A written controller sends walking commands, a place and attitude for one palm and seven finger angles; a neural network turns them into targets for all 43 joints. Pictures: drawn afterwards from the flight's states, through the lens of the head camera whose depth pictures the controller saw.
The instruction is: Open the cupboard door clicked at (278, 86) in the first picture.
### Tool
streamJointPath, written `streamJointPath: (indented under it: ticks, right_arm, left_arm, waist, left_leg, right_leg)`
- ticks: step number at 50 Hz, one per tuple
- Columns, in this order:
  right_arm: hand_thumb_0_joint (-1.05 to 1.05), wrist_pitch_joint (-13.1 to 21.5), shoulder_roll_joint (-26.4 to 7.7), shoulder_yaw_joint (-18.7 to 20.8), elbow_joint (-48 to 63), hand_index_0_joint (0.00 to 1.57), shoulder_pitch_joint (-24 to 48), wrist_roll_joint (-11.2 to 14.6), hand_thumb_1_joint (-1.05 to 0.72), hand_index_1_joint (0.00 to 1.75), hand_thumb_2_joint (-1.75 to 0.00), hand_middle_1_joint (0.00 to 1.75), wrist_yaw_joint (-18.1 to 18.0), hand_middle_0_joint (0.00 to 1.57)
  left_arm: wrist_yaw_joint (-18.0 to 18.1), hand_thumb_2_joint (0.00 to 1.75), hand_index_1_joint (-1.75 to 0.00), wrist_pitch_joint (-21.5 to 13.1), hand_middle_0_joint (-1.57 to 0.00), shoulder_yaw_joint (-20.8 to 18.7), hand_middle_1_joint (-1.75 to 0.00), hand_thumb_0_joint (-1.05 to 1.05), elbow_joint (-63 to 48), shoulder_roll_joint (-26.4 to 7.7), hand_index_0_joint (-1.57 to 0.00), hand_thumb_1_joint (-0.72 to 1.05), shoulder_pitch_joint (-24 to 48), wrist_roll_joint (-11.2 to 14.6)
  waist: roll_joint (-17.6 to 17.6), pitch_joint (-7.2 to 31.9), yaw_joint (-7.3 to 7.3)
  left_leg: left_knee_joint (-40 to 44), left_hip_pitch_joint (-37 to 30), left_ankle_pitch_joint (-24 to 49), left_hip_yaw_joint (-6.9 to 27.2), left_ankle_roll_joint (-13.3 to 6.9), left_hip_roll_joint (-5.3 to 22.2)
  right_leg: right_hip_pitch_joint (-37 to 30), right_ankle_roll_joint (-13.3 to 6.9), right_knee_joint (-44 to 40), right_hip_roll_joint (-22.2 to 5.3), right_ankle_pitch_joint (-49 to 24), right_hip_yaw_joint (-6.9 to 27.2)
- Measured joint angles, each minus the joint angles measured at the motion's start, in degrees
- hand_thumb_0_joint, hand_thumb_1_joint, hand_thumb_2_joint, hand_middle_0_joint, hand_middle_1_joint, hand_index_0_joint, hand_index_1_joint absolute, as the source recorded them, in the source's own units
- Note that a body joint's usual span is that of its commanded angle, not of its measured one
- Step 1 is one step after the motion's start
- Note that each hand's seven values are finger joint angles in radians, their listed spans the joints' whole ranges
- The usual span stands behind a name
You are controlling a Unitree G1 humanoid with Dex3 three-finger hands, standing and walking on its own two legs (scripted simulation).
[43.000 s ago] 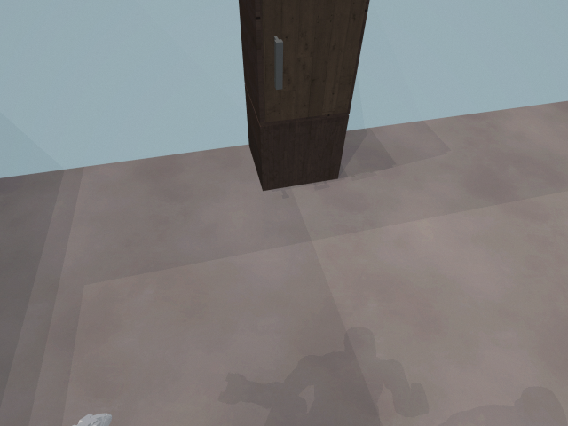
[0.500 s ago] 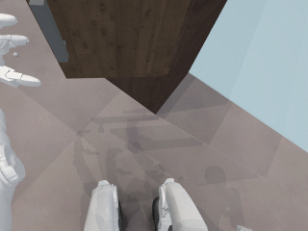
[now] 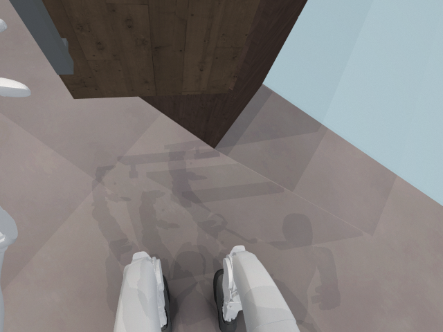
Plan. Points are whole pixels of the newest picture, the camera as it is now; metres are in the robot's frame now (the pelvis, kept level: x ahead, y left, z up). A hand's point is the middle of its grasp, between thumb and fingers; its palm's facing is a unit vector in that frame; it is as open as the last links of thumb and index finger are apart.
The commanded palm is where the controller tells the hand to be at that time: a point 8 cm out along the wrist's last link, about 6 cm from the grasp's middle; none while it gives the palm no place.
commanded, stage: move the hooked fingers beside the handle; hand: left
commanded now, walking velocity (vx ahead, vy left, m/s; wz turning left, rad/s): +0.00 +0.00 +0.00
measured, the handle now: (43, 16) +0.59 +0.23 +0.06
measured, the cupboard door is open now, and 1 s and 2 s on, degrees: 42 42 41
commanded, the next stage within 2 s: slide the fingers in behind the handle in 0.44 s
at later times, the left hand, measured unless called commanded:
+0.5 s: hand out of the picture +0.54 +0.29 +0.06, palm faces +0.09 -1.00 -0.04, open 14.0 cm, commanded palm +0.53 +0.30 +0.06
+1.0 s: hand (11, 47) +0.54 +0.27 +0.06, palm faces +0.10 -0.99 -0.02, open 14.1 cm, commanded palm +0.53 +0.27 +0.06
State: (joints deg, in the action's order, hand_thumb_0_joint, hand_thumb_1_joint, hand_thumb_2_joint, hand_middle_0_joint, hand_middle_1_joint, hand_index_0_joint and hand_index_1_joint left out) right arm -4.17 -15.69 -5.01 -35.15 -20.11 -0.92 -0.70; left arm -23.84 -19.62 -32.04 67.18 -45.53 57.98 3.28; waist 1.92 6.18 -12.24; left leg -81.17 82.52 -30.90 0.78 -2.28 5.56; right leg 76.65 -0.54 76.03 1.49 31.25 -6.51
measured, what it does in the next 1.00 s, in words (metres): stands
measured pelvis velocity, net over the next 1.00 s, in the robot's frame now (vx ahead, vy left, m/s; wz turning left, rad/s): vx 0.01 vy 0.00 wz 0.02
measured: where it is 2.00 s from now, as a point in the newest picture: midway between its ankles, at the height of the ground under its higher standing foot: (194, 314)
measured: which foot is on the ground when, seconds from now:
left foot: down 0.00-1.00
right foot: down 0.00-1.00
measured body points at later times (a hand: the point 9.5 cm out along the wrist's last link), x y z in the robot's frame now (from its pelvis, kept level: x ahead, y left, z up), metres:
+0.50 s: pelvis +0.01 +0.00 +0.00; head +0.20 +0.05 +0.41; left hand +0.53 +0.34 +0.06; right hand +0.03 -0.27 -0.09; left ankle +0.05 +0.10 -0.59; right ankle +0.03 -0.12 -0.59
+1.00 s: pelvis +0.01 +0.00 +0.01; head +0.20 +0.05 +0.41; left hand +0.53 +0.32 +0.06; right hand +0.02 -0.27 -0.09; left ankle +0.05 +0.10 -0.59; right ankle +0.03 -0.12 -0.59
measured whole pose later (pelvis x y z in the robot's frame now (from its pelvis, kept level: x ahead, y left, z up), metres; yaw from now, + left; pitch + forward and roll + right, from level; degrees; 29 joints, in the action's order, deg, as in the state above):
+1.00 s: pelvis +0.01 +0.00 +0.01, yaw +1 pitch +31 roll -6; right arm -4.4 -15.5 -4.0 -35.8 -19.4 -1.4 0.0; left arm -18.2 -21.3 -27.4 67.6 -39.7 57.7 4.0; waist 1.9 6.9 -11.8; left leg -79.8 80.5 -31.0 1.1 -2.0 4.9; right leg 74.6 -0.7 75.0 1.1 31.7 -6.7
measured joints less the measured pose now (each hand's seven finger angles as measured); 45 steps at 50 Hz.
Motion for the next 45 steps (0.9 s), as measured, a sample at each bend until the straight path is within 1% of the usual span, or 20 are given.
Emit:
streamJointPath:
  ticks: [4, 7, 13, 17, 22, 26, 29, 33, 40, 45]
  right_arm:
    - [0.00, -0.1, 0.0, 0.3, -0.4, 0.21, 0.3, 0.0, -0.91, 0.30, -0.89, 0.30, 0.1, 0.21]
    - [0.00, -0.1, -0.2, 0.3, 0.1, 0.21, 0.7, -0.2, -0.91, 0.30, -0.89, 0.30, 0.0, 0.21]
    - [0.00, 0.1, -0.6, 0.4, 1.3, 0.21, 1.6, -0.3, -0.91, 0.30, -0.89, 0.30, 0.0, 0.21]
    - [0.00, -0.1, -0.7, 0.3, 1.7, 0.21, 1.8, -0.2, -0.91, 0.30, -0.89, 0.30, 0.1, 0.20]
    - [0.00, -0.5, -0.5, 0.2, 1.4, 0.21, 1.6, 0.0, -0.91, 0.30, -0.89, 0.30, 0.1, 0.20]
    - [0.00, -0.6, -0.1, 0.4, 0.5, 0.21, 1.3, -0.1, -0.91, 0.30, -0.89, 0.30, 0.2, 0.20]
    - [0.00, -0.7, 0.1, 0.4, -0.1, 0.21, 1.2, -0.1, -0.91, 0.30, -0.89, 0.30, 0.2, 0.21]
    - [0.00, -0.6, 0.1, 0.5, 0.0, 0.21, 1.2, -0.2, -0.91, 0.30, -0.89, 0.30, 0.2, 0.21]
    - [0.00, -0.2, -0.1, 0.5, 0.6, 0.21, 1.3, -0.2, -0.91, 0.30, -0.89, 0.30, 0.3, 0.21]
    - [0.00, -0.1, -0.1, 0.7, 0.2, 0.21, 1.0, -0.4, -0.91, 0.30, -0.89, 0.30, 0.5, 0.20]
  left_arm:
    - [0.3, 0.30, -1.20, 0.4, -0.29, 2.2, -1.20, -0.02, 0.4, 1.4, -0.30, -0.50, 0.7, 0.3]
    - [0.9, 0.30, -1.20, 0.8, -0.30, 3.0, -1.20, -0.02, 1.2, 2.1, -0.30, -0.50, 1.0, 0.0]
    - [2.3, 0.30, -1.20, -0.5, -0.30, 1.9, -1.20, -0.02, 1.5, 2.4, -0.30, -0.50, 0.1, -0.8]
    - [2.1, 0.30, -1.20, -1.1, -0.30, 1.1, -1.20, -0.02, 1.5, 1.8, -0.30, -0.50, -0.2, -0.9]
    - [1.4, 0.30, -1.20, -0.9, -0.30, 1.4, -1.20, -0.02, 1.3, 1.2, -0.30, -0.50, -0.6, -0.3]
    - [1.0, 0.30, -1.20, -1.0, -0.30, 2.0, -1.20, -0.02, 0.0, 2.2, -0.30, -0.50, -0.8, 0.5]
    - [1.1, 0.30, -1.20, -1.0, -0.30, 2.7, -1.20, -0.02, 0.0, 3.1, -0.30, -0.50, -0.6, 0.7]
    - [1.8, 0.30, -1.20, -0.6, -0.30, 3.1, -1.20, -0.02, 0.4, 3.8, -0.30, -0.50, -0.4, 0.5]
    - [3.6, 0.30, -1.21, -1.2, -0.30, 2.9, -1.20, -0.02, 1.3, 4.2, -0.30, -0.50, -0.4, 0.0]
    - [4.8, 0.30, -1.22, -1.7, -0.30, 3.7, -1.20, -0.02, 1.0, 4.6, -0.29, -0.50, -0.3, 0.1]
  waist:
    - [-0.1, 0.4, 0.35]
    - [-0.1, 0.6, 0.11]
    - [-0.1, 0.8, -0.62]
    - [-0.1, 0.6, -0.72]
    - [-0.1, 0.2, -0.21]
    - [-0.1, 0.3, 0.47]
    - [-0.1, 0.5, 0.67]
    - [-0.1, 0.7, 0.40]
    - [0.0, 0.8, -0.36]
    - [0.0, 0.6, -0.14]
  left_leg:
    - [0.7, -0.8, 0.1, 0.2, 0.0, -0.4]
    - [1.0, -1.2, 0.1, 0.3, 0.0, -0.5]
    - [1.0, -1.7, -0.2, 0.1, -0.1, -0.3]
    - [0.7, -1.6, -0.5, 0.0, -0.1, -0.2]
    - [0.5, -1.4, -0.6, 0.0, -0.1, -0.2]
    - [0.6, -1.4, -0.5, 0.1, 0.0, -0.4]
    - [0.9, -1.6, -0.3, 0.2, 0.1, -0.6]
    - [1.1, -1.8, -0.2, 0.3, 0.1, -0.5]
    - [1.1, -2.0, -0.3, 0.2, 0.2, -0.3]
    - [1.0, -1.9, -0.3, 0.2, 0.2, -0.4]
  right_leg:
    - [-1.0, 0.0, -0.7, -0.3, 0.1, -0.3]
    - [-1.6, 0.1, -1.2, -0.4, 0.1, -0.3]
    - [-1.9, 0.2, -1.2, -0.1, 0.2, 0.0]
    - [-1.7, 0.2, -0.9, 0.0, 0.4, 0.1]
    - [-1.5, 0.2, -0.6, -0.1, 0.5, 0.1]
    - [-1.5, 0.1, -0.7, -0.2, 0.6, 0.0]
    - [-1.8, 0.1, -0.9, -0.3, 0.5, -0.1]
    - [-2.1, 0.0, -1.1, -0.3, 0.4, -0.2]
    - [-2.2, 0.0, -1.1, -0.1, 0.4, -0.1]
    - [-2.0, -0.1, -0.9, -0.2, 0.5, -0.1]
